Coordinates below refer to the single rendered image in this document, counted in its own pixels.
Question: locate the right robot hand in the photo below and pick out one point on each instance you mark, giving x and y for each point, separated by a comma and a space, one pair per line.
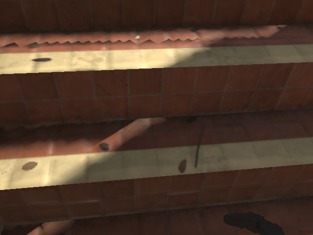
253, 222

